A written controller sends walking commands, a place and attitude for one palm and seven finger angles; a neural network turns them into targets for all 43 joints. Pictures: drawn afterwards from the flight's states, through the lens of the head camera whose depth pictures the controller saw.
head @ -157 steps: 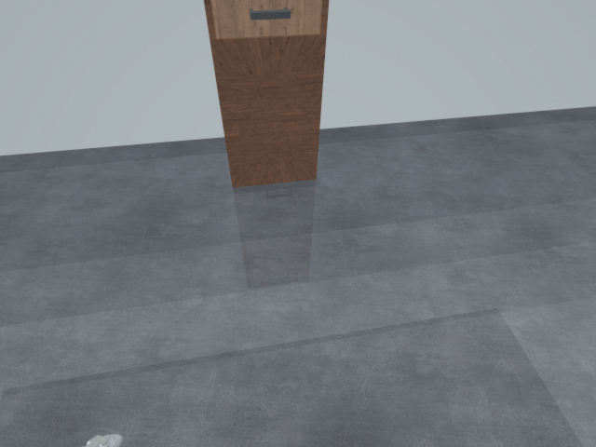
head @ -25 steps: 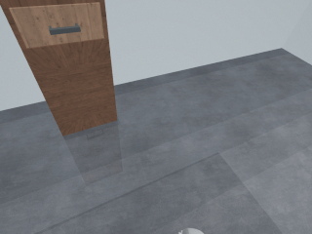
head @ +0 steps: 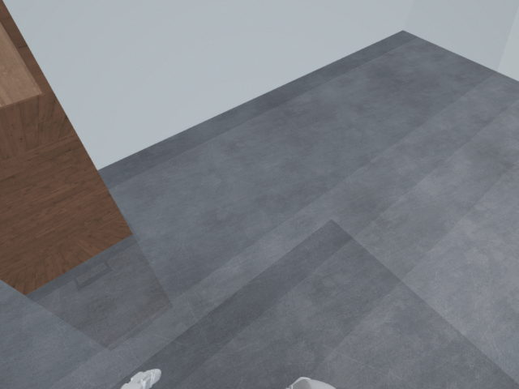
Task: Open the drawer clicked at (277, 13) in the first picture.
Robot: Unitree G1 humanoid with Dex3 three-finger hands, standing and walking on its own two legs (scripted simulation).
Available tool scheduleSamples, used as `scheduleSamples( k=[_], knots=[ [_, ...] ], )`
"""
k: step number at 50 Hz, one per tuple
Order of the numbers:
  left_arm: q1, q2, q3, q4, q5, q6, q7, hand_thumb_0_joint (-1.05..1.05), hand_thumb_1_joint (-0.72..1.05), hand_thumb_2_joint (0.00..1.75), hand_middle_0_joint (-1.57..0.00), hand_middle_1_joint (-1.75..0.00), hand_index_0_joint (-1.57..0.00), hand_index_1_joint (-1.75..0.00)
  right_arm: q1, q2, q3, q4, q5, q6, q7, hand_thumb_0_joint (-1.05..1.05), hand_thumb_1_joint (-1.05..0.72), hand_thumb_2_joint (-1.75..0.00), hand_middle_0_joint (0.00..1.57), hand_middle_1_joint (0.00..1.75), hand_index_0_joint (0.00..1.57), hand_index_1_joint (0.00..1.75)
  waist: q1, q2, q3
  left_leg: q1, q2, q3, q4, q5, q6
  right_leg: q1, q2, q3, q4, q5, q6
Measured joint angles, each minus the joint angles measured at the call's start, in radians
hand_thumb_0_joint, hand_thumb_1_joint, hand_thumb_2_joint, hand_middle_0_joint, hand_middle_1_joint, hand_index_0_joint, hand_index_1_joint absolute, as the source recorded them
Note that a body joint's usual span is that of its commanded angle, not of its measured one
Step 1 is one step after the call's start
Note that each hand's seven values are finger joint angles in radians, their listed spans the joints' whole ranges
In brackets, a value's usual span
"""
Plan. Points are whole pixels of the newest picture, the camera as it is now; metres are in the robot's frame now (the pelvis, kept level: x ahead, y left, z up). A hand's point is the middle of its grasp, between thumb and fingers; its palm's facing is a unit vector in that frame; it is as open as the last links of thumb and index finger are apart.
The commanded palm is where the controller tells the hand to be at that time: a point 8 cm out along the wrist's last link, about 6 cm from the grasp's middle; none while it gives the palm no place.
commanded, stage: walk to a spot facing it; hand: left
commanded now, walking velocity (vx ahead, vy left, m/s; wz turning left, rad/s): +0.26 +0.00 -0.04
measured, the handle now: out of the picture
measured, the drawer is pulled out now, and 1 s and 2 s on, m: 0.00 0.00 0.00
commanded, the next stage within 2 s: turn to face it in 0.02 s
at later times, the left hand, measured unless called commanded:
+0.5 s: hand out of the picture +0.14 +0.23 -0.18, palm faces +0.21 -0.97 -0.15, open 7.4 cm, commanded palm none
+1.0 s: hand (136, 347) +0.21 +0.21 -0.12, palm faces +0.42 -0.85 -0.30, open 7.4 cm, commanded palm none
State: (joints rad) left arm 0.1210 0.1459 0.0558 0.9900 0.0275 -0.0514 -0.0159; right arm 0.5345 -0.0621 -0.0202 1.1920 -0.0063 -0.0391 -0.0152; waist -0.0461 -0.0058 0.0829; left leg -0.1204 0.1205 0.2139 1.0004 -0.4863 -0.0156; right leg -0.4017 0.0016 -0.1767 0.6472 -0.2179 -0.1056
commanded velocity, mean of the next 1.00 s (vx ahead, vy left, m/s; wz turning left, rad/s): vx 0.02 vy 0.00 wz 0.53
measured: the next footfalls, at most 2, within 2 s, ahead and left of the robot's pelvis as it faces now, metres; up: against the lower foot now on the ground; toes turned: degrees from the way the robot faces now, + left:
left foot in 0.40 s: +0.25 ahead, +0.15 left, +0.00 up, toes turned +15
right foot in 0.92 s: +0.26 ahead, -0.11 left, +0.00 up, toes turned +21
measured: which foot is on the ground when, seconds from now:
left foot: up 0.00-0.38, down 0.40-0.90, up 0.92-1.00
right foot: down 0.00-0.40, up 0.42-0.90, down 0.92-1.00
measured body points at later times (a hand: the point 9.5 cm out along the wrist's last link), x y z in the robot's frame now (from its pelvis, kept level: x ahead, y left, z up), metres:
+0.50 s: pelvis +0.15 +0.05 +0.01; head +0.18 +0.08 +0.45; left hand +0.13 +0.28 -0.17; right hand +0.27 -0.17 -0.13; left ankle +0.21 +0.14 -0.72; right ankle +0.09 -0.09 -0.65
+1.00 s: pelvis +0.19 -0.01 +0.02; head +0.22 -0.03 +0.47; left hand +0.18 +0.26 -0.10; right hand +0.34 -0.24 -0.14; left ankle +0.17 +0.12 -0.66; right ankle +0.23 -0.12 -0.72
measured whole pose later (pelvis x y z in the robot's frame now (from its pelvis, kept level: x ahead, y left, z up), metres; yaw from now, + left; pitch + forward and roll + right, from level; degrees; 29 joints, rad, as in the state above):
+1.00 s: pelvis +0.19 -0.01 +0.02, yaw +26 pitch +0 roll +1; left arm 0.17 0.18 0.04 0.87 0.02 0.02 0.03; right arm 0.22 -0.26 -0.11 0.94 -0.02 0.08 0.01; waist -0.03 0.06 0.04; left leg -0.53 -0.06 -0.06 0.94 -0.40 -0.03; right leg -0.25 -0.05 -0.07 0.55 -0.31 -0.01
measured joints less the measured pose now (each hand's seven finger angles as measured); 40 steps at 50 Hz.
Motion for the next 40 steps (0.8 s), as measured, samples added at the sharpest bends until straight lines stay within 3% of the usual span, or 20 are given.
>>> scheduleSamples(
  k=[2,4,7,10,15,19,21,24,27,32,40],
  knots=[
    [0.02,-0.002,0.0,0.01,-0.011,-0.006,0.012,0.0,0.91,0.9,-0.2,-0.3,-0.2,-0.3,-0.053,-0.015,-0.011,-0.017,0.0,0.01,0.001,0.01,-0.91,-0.89,0.2,0.3,0.2,0.3,0.008,0.004,0.0,-0.142,-0.002,-0.084,0.224,0.048,0.005,0.052,0.016,0.003,-0.026,-0.038,0.003],
    [0.042,0.01,0.018,0.014,-0.021,-0.017,0.034,-0.02,0.94,0.9,-0.2,-0.3,-0.2,-0.3,-0.113,-0.033,-0.021,-0.051,-0.006,0.015,-0.002,0.01,-0.91,-0.89,0.2,0.3,0.2,0.3,0.013,0.01,-0.014,-0.26,0.012,-0.125,0.271,0.1,0.004,0.101,0.029,0.008,-0.085,-0.03,0.016],
    [0.076,0.03,0.012,0.04,-0.007,-0.016,0.04,-0.03,0.95,0.9,-0.2,-0.3,-0.2,-0.3,-0.206,-0.063,-0.032,-0.111,-0.015,0.015,-0.003,0.01,-0.91,-0.89,0.2,0.3,0.2,0.3,0.008,0.022,-0.037,-0.381,0.036,-0.146,0.182,0.151,-0.009,0.161,0.037,0.016,-0.161,-0.02,0.016],
    [0.107,0.029,-0.001,0.066,-0.003,-0.01,0.037,-0.02,0.94,0.9,-0.2,-0.3,-0.2,-0.3,-0.279,-0.092,-0.04,-0.153,-0.016,0.018,-0.007,0.01,-0.93,-0.89,0.2,0.3,0.2,0.3,0.006,0.032,-0.051,-0.432,0.043,-0.148,0.03,0.203,-0.022,0.212,0.032,0.017,-0.208,-0.027,0.028],
    [0.139,0.012,-0.018,0.083,-0.001,-0.002,0.032,-0.01,0.92,0.9,-0.2,-0.3,-0.2,-0.3,-0.337,-0.123,-0.036,-0.172,-0.009,0.023,0.009,0.01,-0.93,-0.89,0.19,0.3,0.2,0.3,0.03,0.029,-0.052,-0.4,0.017,-0.126,-0.201,0.267,-0.022,0.29,0.009,-0.015,-0.221,-0.079,0.062],
    [0.162,0.009,-0.019,0.077,0.0,0.017,0.034,0.0,0.91,0.9,-0.2,-0.3,-0.2,-0.3,-0.352,-0.12,-0.025,-0.18,-0.011,0.038,0.022,0.01,-0.93,-0.89,0.19,0.3,0.2,0.3,0.054,0.001,-0.038,-0.318,-0.021,-0.09,-0.324,0.285,-0.009,0.321,-0.028,-0.059,-0.145,-0.168,0.097],
    [0.171,0.013,-0.014,0.072,-0.008,0.033,0.033,0.0,0.91,0.9,-0.2,-0.3,-0.2,-0.3,-0.356,-0.118,-0.023,-0.195,-0.018,0.034,0.025,0.01,-0.92,-0.89,0.2,0.3,0.2,0.3,0.058,-0.019,-0.03,-0.288,-0.053,-0.085,-0.355,0.294,0.046,0.271,-0.069,-0.063,0.006,-0.23,0.119],
    [0.15,0.029,-0.006,0.058,-0.013,0.067,0.037,0.0,0.91,0.9,-0.2,-0.3,-0.2,-0.3,-0.376,-0.107,-0.015,-0.215,-0.014,0.033,0.022,0.01,-0.92,-0.89,0.2,0.3,0.2,0.3,0.064,-0.038,0.001,-0.291,-0.079,-0.087,-0.329,0.244,0.09,0.106,-0.078,0.044,0.366,-0.341,0.142],
    [0.119,0.044,0.009,0.035,-0.007,0.082,0.032,0.01,0.91,0.9,-0.2,-0.3,-0.2,-0.3,-0.377,-0.099,-0.013,-0.228,-0.014,0.043,0.015,0.01,-0.91,-0.89,0.2,0.3,0.2,0.3,0.06,-0.032,0.01,-0.272,-0.098,-0.111,-0.394,0.277,0.085,-0.013,-0.083,0.1,0.499,-0.274,0.155],
    [0.08,0.067,0.026,-0.017,-0.004,0.088,0.031,0.01,0.91,0.9,-0.2,-0.3,-0.2,-0.3,-0.365,-0.11,-0.025,-0.236,-0.012,0.055,0.013,0.0,-0.92,-0.89,0.2,0.3,0.2,0.3,0.051,-0.012,-0.004,-0.247,-0.125,-0.16,-0.495,0.331,0.089,-0.086,-0.098,0.158,0.433,-0.184,0.172],
    [0.029,0.087,0.033,-0.07,-0.006,0.099,0.038,0.01,0.91,0.9,-0.2,-0.3,-0.19,-0.3,-0.335,-0.133,-0.046,-0.251,-0.018,0.071,0.021,0.01,-0.91,-0.89,0.2,0.3,0.2,0.3,0.018,0.015,-0.032,-0.247,-0.151,-0.253,-0.529,0.356,0.059,-0.027,-0.065,0.173,0.238,-0.208,0.183]
  ],
)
